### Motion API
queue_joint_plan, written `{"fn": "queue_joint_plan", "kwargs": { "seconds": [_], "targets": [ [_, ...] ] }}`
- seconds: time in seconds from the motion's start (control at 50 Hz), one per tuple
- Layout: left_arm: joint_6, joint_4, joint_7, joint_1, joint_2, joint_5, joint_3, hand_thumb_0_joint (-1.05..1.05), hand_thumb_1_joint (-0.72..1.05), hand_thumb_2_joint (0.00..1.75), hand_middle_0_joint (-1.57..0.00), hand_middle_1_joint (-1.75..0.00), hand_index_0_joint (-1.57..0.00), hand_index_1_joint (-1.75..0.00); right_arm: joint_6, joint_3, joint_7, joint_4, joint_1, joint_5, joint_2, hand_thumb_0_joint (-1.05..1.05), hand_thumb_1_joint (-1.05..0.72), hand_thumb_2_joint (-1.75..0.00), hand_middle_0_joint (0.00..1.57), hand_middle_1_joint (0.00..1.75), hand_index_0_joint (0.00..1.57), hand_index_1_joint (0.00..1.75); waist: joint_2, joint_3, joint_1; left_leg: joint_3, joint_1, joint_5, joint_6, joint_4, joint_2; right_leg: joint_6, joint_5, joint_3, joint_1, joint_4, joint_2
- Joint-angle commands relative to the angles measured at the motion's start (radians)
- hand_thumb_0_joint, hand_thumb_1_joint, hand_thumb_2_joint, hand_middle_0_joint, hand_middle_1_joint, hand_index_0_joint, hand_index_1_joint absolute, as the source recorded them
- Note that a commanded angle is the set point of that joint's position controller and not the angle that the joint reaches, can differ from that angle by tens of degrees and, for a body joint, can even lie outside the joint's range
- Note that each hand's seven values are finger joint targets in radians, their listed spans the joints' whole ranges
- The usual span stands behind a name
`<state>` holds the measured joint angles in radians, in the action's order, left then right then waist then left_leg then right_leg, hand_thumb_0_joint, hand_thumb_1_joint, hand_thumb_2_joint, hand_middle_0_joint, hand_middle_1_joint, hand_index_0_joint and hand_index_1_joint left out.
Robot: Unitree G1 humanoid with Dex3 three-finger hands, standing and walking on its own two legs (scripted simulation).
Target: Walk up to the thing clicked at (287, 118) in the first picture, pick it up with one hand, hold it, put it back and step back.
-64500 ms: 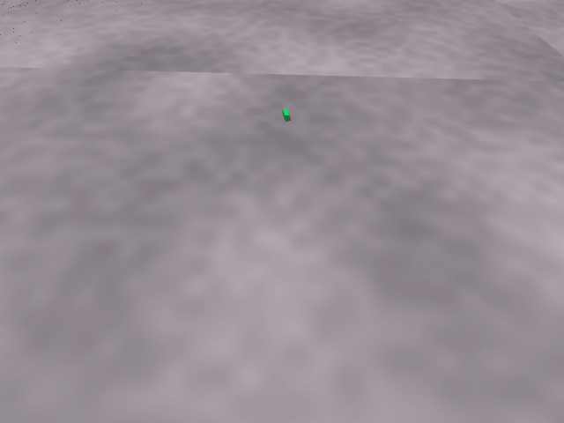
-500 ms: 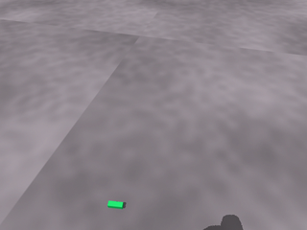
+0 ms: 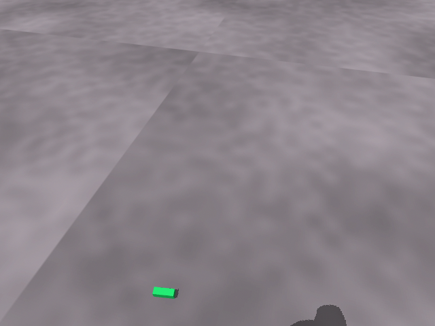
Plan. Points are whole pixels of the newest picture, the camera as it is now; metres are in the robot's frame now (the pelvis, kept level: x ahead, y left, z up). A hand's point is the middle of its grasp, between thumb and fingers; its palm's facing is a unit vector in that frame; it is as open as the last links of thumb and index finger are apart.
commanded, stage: stand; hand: left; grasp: from above
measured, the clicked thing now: (164, 292) +0.44 +0.25 -0.76
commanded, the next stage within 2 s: step back in 0.76 s
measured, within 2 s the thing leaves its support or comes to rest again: neither
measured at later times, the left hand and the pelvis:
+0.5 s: hand out of the picture +0.07 +0.25 -0.16, palm faces +0.01 -0.94 -0.34, open 7.4 cm; pelvis +0.00 +0.00 +0.00, yaw +0 degrees
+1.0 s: hand out of the picture +0.08 +0.29 -0.17, palm faces -0.02 -0.92 -0.38, open 7.4 cm; pelvis -0.03 +0.03 -0.02, yaw +1 degrees
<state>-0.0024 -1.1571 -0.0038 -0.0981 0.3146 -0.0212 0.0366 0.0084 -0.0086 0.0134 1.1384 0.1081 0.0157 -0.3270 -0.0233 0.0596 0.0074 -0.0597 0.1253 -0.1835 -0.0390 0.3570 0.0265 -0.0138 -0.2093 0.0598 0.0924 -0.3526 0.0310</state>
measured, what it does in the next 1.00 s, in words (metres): stands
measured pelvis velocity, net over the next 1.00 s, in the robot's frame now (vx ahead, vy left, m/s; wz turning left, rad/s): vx -0.03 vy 0.03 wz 0.02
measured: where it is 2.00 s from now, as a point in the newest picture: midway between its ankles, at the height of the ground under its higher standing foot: outside the picture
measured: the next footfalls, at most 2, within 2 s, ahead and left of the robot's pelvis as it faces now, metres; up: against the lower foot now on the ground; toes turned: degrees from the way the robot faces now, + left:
right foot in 1.48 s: -0.10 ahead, -0.06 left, +0.00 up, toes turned -2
left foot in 1.80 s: -0.16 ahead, +0.18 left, +0.00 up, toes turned -4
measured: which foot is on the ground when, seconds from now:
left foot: down 0.00-1.00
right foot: down 0.00-1.00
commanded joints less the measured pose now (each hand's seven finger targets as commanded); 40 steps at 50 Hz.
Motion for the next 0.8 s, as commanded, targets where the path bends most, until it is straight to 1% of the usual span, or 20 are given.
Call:
{"fn": "queue_joint_plan", "kwargs": {
  "seconds": [0.0, 0.08, 0.1, 0.16, 0.24, 0.26, 0.3, 0.32, 0.34, 0.4, 0.46, 0.54, 0.58, 0.6, 0.64, 0.68, 0.72, 0.74, 0.76, 0.78],
  "targets": [
    [0.024, 0.058, -0.016, 0.037, 0.213, 0.003, 0.036, 0.0, 0.9, 0.9, -0.2, -0.3, -0.2, -0.3, 0.014, -0.034, 0.006, -0.057, -0.031, 0.001, -0.194, 0.0, -0.9, -0.9, 0.2, 0.3, 0.2, 0.3, 0.021, -0.053, -0.001, -0.055, 0.021, 0.119, 0.052, -0.057, 0.084, 0.022, 0.076, -0.082, -0.014, 0.08, 0.097],
    [0.028, 0.062, -0.014, 0.024, 0.209, 0.004, 0.034, 0.0, 0.9, 0.9, -0.2, -0.3, -0.2, -0.3, 0.018, -0.036, 0.008, -0.06, -0.037, 0.0, -0.204, 0.0, -0.9, -0.9, 0.2, 0.3, 0.2, 0.3, 0.008, -0.078, 0.003, -0.051, 0.001, 0.18, 0.055, -0.044, 0.092, 0.025, 0.144, -0.085, -0.025, 0.07, 0.104],
    [0.027, 0.062, -0.015, 0.026, 0.217, 0.004, 0.037, 0.0, 0.9, 0.9, -0.2, -0.3, -0.2, -0.3, 0.018, -0.035, 0.009, -0.06, -0.031, 0.001, -0.202, 0.0, -0.9, -0.9, 0.2, 0.3, 0.2, 0.3, 0.014, -0.086, 0.001, -0.05, 0.003, 0.189, 0.054, -0.045, 0.091, 0.026, 0.159, -0.087, -0.034, 0.066, 0.107],
    [0.027, 0.061, -0.014, 0.028, 0.219, 0.006, 0.037, 0.0, 0.9, 0.9, -0.2, -0.3, -0.2, -0.3, 0.016, -0.031, 0.007, -0.059, -0.029, 0.0, -0.195, 0.0, -0.9, -0.9, 0.2, 0.3, 0.2, 0.3, 0.029, -0.071, 0.0, -0.053, 0.007, 0.16, 0.053, -0.054, 0.088, 0.023, 0.124, -0.081, -0.023, 0.071, 0.102],
    [0.028, 0.062, -0.014, 0.019, 0.214, 0.007, 0.034, 0.0, 0.9, 0.9, -0.2, -0.3, -0.2, -0.3, 0.017, -0.031, 0.006, -0.059, -0.031, -0.002, -0.207, 0.0, -0.9, -0.9, 0.2, 0.3, 0.2, 0.3, 0.016, -0.08, 0.003, -0.052, -0.005, 0.192, 0.054, -0.046, 0.092, 0.023, 0.156, -0.082, -0.028, 0.07, 0.104],
    [0.029, 0.066, -0.014, 0.027, 0.223, 0.006, 0.036, 0.0, 0.9, 0.9, -0.2, -0.3, -0.2, -0.3, 0.017, -0.03, 0.006, -0.061, -0.024, 0.0, -0.196, 0.0, -0.9, -0.9, 0.2, 0.3, 0.2, 0.3, 0.029, -0.081, -0.002, -0.05, 0.001, 0.195, 0.05, -0.049, 0.09, 0.023, 0.157, -0.08, -0.03, 0.068, 0.105],
    [0.029, 0.064, -0.012, 0.02, 0.217, 0.006, 0.033, 0.0, 0.9, 0.9, -0.2, -0.3, -0.2, -0.3, 0.016, -0.03, 0.006, -0.058, -0.03, -0.001, -0.209, 0.0, -0.9, -0.9, 0.2, 0.3, 0.2, 0.3, 0.012, -0.075, 0.001, -0.051, -0.002, 0.166, 0.052, -0.046, 0.092, 0.021, 0.133, -0.084, -0.022, 0.075, 0.104],
    [0.028, 0.066, -0.013, 0.025, 0.218, 0.006, 0.033, 0.0, 0.9, 0.9, -0.2, -0.3, -0.2, -0.3, 0.015, -0.03, 0.006, -0.06, -0.031, 0.0, -0.204, 0.0, -0.9, -0.9, 0.2, 0.3, 0.2, 0.3, 0.016, -0.076, 0.0, -0.052, 0.005, 0.171, 0.052, -0.049, 0.091, 0.024, 0.137, -0.081, -0.024, 0.073, 0.104],
    [0.027, 0.065, -0.013, 0.021, 0.218, 0.006, 0.033, 0.0, 0.9, 0.9, -0.2, -0.3, -0.2, -0.3, 0.015, -0.03, 0.006, -0.058, -0.024, -0.002, -0.207, 0.0, -0.9, -0.9, 0.2, 0.3, 0.2, 0.3, 0.02, -0.068, -0.004, -0.052, 0.011, 0.147, 0.051, -0.055, 0.088, 0.022, 0.123, -0.082, -0.02, 0.077, 0.102],
    [0.027, 0.065, -0.011, 0.017, 0.224, 0.006, 0.034, 0.0, 0.9, 0.9, -0.2, -0.3, -0.2, -0.3, 0.015, -0.029, 0.005, -0.058, -0.024, -0.001, -0.207, 0.0, -0.9, -0.9, 0.2, 0.3, 0.2, 0.3, 0.019, -0.065, -0.001, -0.052, 0.009, 0.135, 0.053, -0.056, 0.09, 0.025, 0.109, -0.085, -0.015, 0.077, 0.103],
    [0.026, 0.067, -0.011, 0.021, 0.222, 0.006, 0.032, 0.0, 0.9, 0.9, -0.2, -0.3, -0.2, -0.3, 0.016, -0.029, 0.005, -0.059, -0.026, -0.001, -0.208, 0.0, -0.9, -0.9, 0.2, 0.3, 0.2, 0.3, 0.013, -0.066, 0.0, -0.054, 0.012, 0.159, 0.05, -0.058, 0.091, 0.027, 0.116, -0.083, -0.019, 0.071, 0.103],
    [0.027, 0.067, -0.01, 0.015, 0.224, 0.007, 0.032, 0.0, 0.9, 0.9, -0.2, -0.3, -0.2, -0.3, 0.017, -0.028, 0.003, -0.06, -0.025, -0.001, -0.208, 0.0, -0.9, -0.9, 0.2, 0.3, 0.2, 0.3, 0.019, -0.058, 0.002, -0.056, 0.021, 0.131, 0.05, -0.065, 0.088, 0.024, 0.09, -0.078, -0.013, 0.076, 0.1],
    [0.028, 0.07, -0.01, 0.015, 0.225, 0.008, 0.032, 0.0, 0.9, 0.9, -0.2, -0.3, -0.2, -0.3, 0.017, -0.029, 0.003, -0.062, -0.024, -0.002, -0.209, 0.0, -0.9, -0.9, 0.2, 0.3, 0.2, 0.3, 0.022, -0.068, 0.0, -0.057, 0.012, 0.151, 0.051, -0.062, 0.091, 0.026, 0.101, -0.081, -0.02, 0.076, 0.103],
    [0.029, 0.069, -0.01, 0.022, 0.227, 0.008, 0.031, 0.0, 0.9, 0.9, -0.2, -0.3, -0.2, -0.3, 0.016, -0.027, 0.002, -0.06, -0.021, -0.002, -0.209, 0.0, -0.9, -0.9, 0.2, 0.3, 0.2, 0.3, 0.023, -0.06, -0.003, -0.058, 0.02, 0.135, 0.049, -0.067, 0.088, 0.024, 0.078, -0.081, -0.013, 0.081, 0.099],
    [0.03, 0.073, -0.011, 0.022, 0.226, 0.007, 0.032, 0.0, 0.9, 0.9, -0.2, -0.3, -0.2, -0.3, 0.015, -0.03, 0.002, -0.064, -0.023, 0.0, -0.209, 0.0, -0.9, -0.9, 0.2, 0.3, 0.2, 0.3, 0.028, -0.069, -0.001, -0.058, 0.02, 0.148, 0.05, -0.059, 0.09, 0.026, 0.101, -0.082, -0.02, 0.081, 0.106],
    [0.031, 0.073, -0.009, 0.018, 0.23, 0.006, 0.031, 0.0, 0.9, 0.9, -0.2, -0.3, -0.2, -0.3, 0.016, -0.029, 0.001, -0.064, -0.022, -0.002, -0.21, 0.0, -0.9, -0.9, 0.2, 0.3, 0.2, 0.3, 0.026, -0.053, -0.003, -0.057, 0.021, 0.133, 0.048, -0.063, 0.088, 0.025, 0.087, -0.083, -0.007, 0.085, 0.104],
    [0.03, 0.075, -0.009, 0.018, 0.228, 0.007, 0.03, 0.0, 0.9, 0.9, -0.2, -0.3, -0.2, -0.3, 0.016, -0.029, 0.002, -0.064, -0.022, 0.0, -0.213, 0.0, -0.9, -0.9, 0.2, 0.3, 0.2, 0.3, 0.016, -0.068, -0.002, -0.057, 0.021, 0.133, 0.048, -0.059, 0.088, 0.028, 0.093, -0.083, -0.016, 0.079, 0.106],
    [0.023, 0.096, -0.014, 0.014, 0.303, 0.031, 0.077, 0.0, 0.9, 0.9, -0.2, -0.3, -0.2, -0.3, -0.003, -0.048, -0.006, -0.096, -0.061, -0.008, -0.262, 0.0, -0.9, -0.9, 0.2, 0.3, 0.2, 0.3, 0.022, 0.044, -0.004, -0.05, 0.11, 0.303, 0.079, 0.068, 0.058, 0.042, 0.297, -0.101, 0.04, 0.002, 0.104],
    [0.021, 0.11, -0.018, -0.009, 0.304, 0.034, 0.081, 0.0, 0.9, 0.9, -0.2, -0.3, -0.2, -0.3, -0.009, -0.047, -0.006, -0.117, -0.048, -0.017, -0.239, 0.0, -0.9, -0.9, 0.2, 0.3, 0.2, 0.3, 0.037, 0.003, -0.004, -0.02, 0.103, 0.34, 0.079, 0.14, 0.039, 0.066, 0.398, -0.103, 0.019, -0.016, 0.122],
    [0.02, 0.129, -0.019, -0.017, 0.308, 0.034, 0.086, 0.0, 0.9, 0.9, -0.2, -0.3, -0.2, -0.3, -0.014, -0.049, -0.008, -0.131, -0.035, -0.022, -0.228, 0.0, -0.9, -0.9, 0.2, 0.3, 0.2, 0.3, 0.062, -0.043, -0.006, 0.001, 0.096, 0.321, 0.077, 0.221, 0.008, 0.103, 0.466, -0.129, 0.012, -0.02, 0.153]
  ]
}}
